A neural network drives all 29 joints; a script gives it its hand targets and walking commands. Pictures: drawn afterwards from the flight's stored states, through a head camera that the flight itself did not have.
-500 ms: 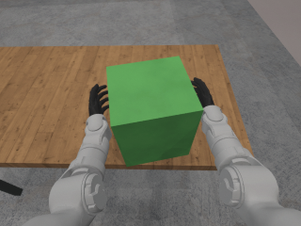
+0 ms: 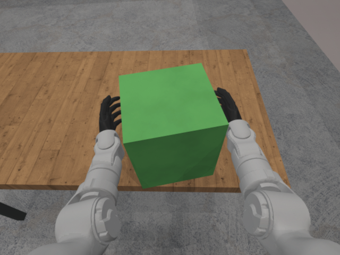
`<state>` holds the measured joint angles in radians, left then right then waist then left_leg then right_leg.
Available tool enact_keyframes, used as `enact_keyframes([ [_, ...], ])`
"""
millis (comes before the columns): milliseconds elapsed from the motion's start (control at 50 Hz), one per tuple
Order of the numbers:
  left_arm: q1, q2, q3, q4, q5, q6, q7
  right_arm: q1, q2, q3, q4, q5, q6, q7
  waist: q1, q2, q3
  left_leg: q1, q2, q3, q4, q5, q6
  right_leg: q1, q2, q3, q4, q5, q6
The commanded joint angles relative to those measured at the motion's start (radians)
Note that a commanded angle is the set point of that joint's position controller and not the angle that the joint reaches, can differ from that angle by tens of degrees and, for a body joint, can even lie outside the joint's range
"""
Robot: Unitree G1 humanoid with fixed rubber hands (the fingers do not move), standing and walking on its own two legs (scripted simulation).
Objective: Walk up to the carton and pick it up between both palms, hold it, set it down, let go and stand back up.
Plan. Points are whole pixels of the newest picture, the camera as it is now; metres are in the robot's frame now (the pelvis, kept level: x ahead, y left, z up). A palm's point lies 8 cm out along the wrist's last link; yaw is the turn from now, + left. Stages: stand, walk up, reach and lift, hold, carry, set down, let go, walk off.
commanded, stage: reach and lift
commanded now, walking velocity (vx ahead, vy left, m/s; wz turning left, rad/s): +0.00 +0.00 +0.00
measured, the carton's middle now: (170, 129) +0.42 +0.05 +0.02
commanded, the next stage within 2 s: none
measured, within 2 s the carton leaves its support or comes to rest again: leaves its support in 0.96 s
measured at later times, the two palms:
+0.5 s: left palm (108, 128) +0.39 +0.20 +0.06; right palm (231, 119) +0.43 -0.10 +0.07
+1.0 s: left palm (104, 126) +0.38 +0.21 +0.08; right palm (229, 123) +0.41 -0.10 +0.07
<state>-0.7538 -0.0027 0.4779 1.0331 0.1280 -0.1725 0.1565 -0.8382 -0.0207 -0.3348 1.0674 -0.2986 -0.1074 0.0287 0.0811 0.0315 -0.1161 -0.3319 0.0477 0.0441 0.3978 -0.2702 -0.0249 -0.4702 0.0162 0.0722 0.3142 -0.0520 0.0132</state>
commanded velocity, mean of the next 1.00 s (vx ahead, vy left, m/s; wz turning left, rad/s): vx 0.00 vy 0.00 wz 0.00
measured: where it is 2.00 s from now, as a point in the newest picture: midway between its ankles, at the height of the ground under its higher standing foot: outside the picture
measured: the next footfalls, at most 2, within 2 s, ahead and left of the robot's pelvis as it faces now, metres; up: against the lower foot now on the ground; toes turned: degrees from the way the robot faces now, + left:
none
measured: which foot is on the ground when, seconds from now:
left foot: down 0.00-1.00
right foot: down 0.00-1.00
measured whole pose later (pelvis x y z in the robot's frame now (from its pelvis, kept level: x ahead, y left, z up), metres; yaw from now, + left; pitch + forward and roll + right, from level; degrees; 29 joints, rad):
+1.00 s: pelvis +0.00 +0.00 +0.00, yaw +0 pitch +12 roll +0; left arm -0.71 0.04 0.34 0.99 0.13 -0.12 0.20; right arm -0.76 -0.02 -0.17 1.05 -0.09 -0.13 -0.06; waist 0.08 0.03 -0.17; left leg -0.33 0.05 0.04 0.40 -0.27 -0.02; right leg -0.47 0.02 0.07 0.31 -0.05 0.01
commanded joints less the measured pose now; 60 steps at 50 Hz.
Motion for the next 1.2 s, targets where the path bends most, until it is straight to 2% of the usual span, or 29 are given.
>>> enact_keyframes([
  [0,-0.477,-0.497,-0.242,-0.075,0.146,-0.003,-0.16,-0.419,0.584,0.189,-0.017,-0.01,-0.073,0.112,0.062,-0.024,-0.47,-0.147,-0.061,0.072,-0.067,0.409,-0.029,0.708,-0.011,-0.124,0.057,0.221,-0.03],
  [100,-0.474,-0.491,-0.234,-0.059,0.149,-0.002,-0.16,-0.421,0.591,0.202,-0.009,-0.004,-0.073,0.107,0.067,-0.031,-0.457,-0.156,-0.064,0.073,-0.064,0.415,-0.027,0.71,-0.012,-0.122,0.06,0.24,-0.029],
  [120,-0.49,-0.502,-0.246,-0.073,0.141,-0.007,-0.157,-0.429,0.592,0.199,-0.004,-0.004,-0.076,0.108,0.057,-0.029,-0.478,-0.157,-0.059,0.069,-0.064,0.413,-0.03,0.706,-0.01,-0.122,0.062,0.237,-0.03],
  [140,-0.493,-0.496,-0.24,-0.066,0.144,-0.008,-0.156,-0.43,0.598,0.201,-0.001,-0.005,-0.077,0.106,0.068,-0.028,-0.477,-0.164,-0.063,0.07,-0.064,0.405,-0.029,0.706,-0.011,-0.117,0.061,0.231,-0.03],
  [160,-0.496,-0.497,-0.248,-0.066,0.138,-0.007,-0.155,-0.431,0.593,0.204,-0.003,-0.001,-0.078,0.106,0.06,-0.035,-0.478,-0.159,-0.063,0.068,-0.062,0.409,-0.026,0.699,-0.011,-0.121,0.062,0.235,-0.028],
  [180,-0.495,-0.492,-0.235,-0.055,0.142,-0.008,-0.155,-0.43,0.602,0.203,0.009,0.0,-0.074,0.104,0.072,-0.041,-0.465,-0.166,-0.062,0.068,-0.065,0.399,-0.023,0.702,-0.011,-0.115,0.066,0.232,-0.028],
  [200,-0.5,-0.496,-0.24,-0.064,0.137,-0.008,-0.156,-0.439,0.597,0.202,-0.004,0.003,-0.075,0.104,0.062,-0.043,-0.469,-0.17,-0.063,0.066,-0.069,0.393,-0.022,0.704,-0.012,-0.116,0.058,0.231,-0.026],
  [260,-0.501,-0.494,-0.242,-0.049,0.134,-0.012,-0.159,-0.444,0.599,0.213,-0.002,0.003,-0.08,0.1,0.059,-0.051,-0.477,-0.184,-0.064,0.065,-0.066,0.385,-0.02,0.717,-0.014,-0.114,0.066,0.254,-0.024],
  [280,-0.498,-0.493,-0.241,-0.05,0.135,-0.012,-0.157,-0.441,0.601,0.221,0.004,0.008,-0.079,0.101,0.068,-0.045,-0.467,-0.184,-0.064,0.064,-0.065,0.384,-0.021,0.711,-0.012,-0.113,0.066,0.244,-0.026],
  [540,-0.547,-0.547,-0.327,-0.06,0.097,-0.048,-0.143,-0.449,0.638,0.288,0.017,0.044,-0.122,0.077,0.051,-0.025,-0.531,-0.176,-0.069,0.048,-0.046,0.428,-0.034,0.722,-0.004,-0.111,0.081,0.326,-0.023],
  [600,-0.538,-0.566,-0.357,-0.066,0.087,-0.051,-0.141,-0.457,0.644,0.331,-0.009,0.062,-0.132,0.067,0.053,-0.015,-0.55,-0.167,-0.068,0.038,-0.04,0.449,-0.037,0.718,0.0,-0.111,0.078,0.345,-0.024],
  [640,-0.543,-0.577,-0.382,-0.074,0.075,-0.046,-0.142,-0.455,0.649,0.348,-0.018,0.074,-0.127,0.06,0.042,-0.011,-0.548,-0.159,-0.072,0.034,-0.039,0.444,-0.038,0.719,-0.002,-0.113,0.072,0.342,-0.026],
  [660,-0.547,-0.572,-0.389,-0.076,0.071,-0.047,-0.141,-0.466,0.655,0.37,-0.033,0.081,-0.127,0.055,0.055,-0.017,-0.566,-0.163,-0.072,0.032,-0.038,0.438,-0.035,0.726,-0.001,-0.106,0.075,0.351,-0.023],
  [740,-0.574,-0.586,-0.418,-0.1,0.05,-0.034,-0.142,-0.466,0.66,0.402,-0.051,0.11,-0.103,0.04,0.032,-0.024,-0.549,-0.157,-0.076,0.018,-0.043,0.41,-0.035,0.736,-0.003,-0.103,0.065,0.346,-0.022],
  [780,-0.584,-0.593,-0.429,-0.101,0.039,-0.027,-0.141,-0.49,0.664,0.42,-0.078,0.126,-0.096,0.034,0.033,-0.03,-0.56,-0.157,-0.077,0.014,-0.043,0.392,-0.032,0.725,0.0,-0.099,0.063,0.326,-0.021],
  [800,-0.608,-0.612,-0.464,-0.149,0.016,-0.031,-0.138,-0.503,0.673,0.44,-0.12,0.141,-0.101,0.031,0.025,-0.025,-0.608,-0.144,-0.077,0.007,-0.032,0.425,-0.038,0.734,0.003,-0.105,0.068,0.354,-0.02],
  [820,-0.598,-0.618,-0.467,-0.135,0.015,-0.021,-0.136,-0.5,0.676,0.443,-0.113,0.144,-0.091,0.027,0.022,-0.025,-0.603,-0.145,-0.078,0.001,-0.032,0.417,-0.039,0.731,0.004,-0.102,0.066,0.347,-0.022],
  [860,-0.601,-0.635,-0.494,-0.184,-0.005,-0.016,-0.132,-0.503,0.688,0.488,-0.158,0.176,-0.081,0.021,0.028,-0.02,-0.653,-0.122,-0.079,-0.006,-0.022,0.445,-0.043,0.747,0.006,-0.098,0.07,0.375,-0.021],
  [880,-0.615,-0.65,-0.524,-0.215,-0.021,-0.014,-0.13,-0.517,0.692,0.5,-0.19,0.188,-0.079,0.018,0.015,-0.015,-0.672,-0.119,-0.081,-0.01,-0.015,0.46,-0.049,0.745,0.008,-0.103,0.07,0.387,-0.02],
  [1000,-0.617,-0.689,-0.589,-0.34,-0.059,0.067,-0.125,-0.55,0.687,0.575,-0.339,0.265,-0.013,-0.004,-0.025,-0.022,-0.637,-0.042,-0.085,-0.049,-0.008,0.488,-0.051,0.734,0.02,-0.107,0.047,0.359,-0.022],
  [1100,-0.555,-0.676,-0.571,-0.401,-0.039,0.188,-0.136,-0.513,0.635,0.573,-0.377,0.299,0.076,-0.013,-0.039,-0.037,-0.541,0.029,-0.082,-0.06,-0.031,0.474,-0.052,0.728,0.024,-0.112,0.006,0.287,-0.024],
  [1120,-0.543,-0.661,-0.545,-0.375,-0.028,0.216,-0.145,-0.508,0.611,0.552,-0.361,0.297,0.097,-0.014,-0.054,-0.051,-0.489,0.026,-0.084,-0.059,-0.046,0.439,-0.05,0.724,0.023,-0.109,-0.005,0.249,-0.023],
  [1180,-0.559,-0.657,-0.54,-0.435,-0.034,0.274,-0.161,-0.537,0.601,0.537,-0.403,0.319,0.13,-0.011,-0.067,-0.045,-0.455,0.048,-0.086,-0.057,-0.053,0.442,-0.054,0.733,0.024,-0.11,-0.012,0.237,-0.026],
])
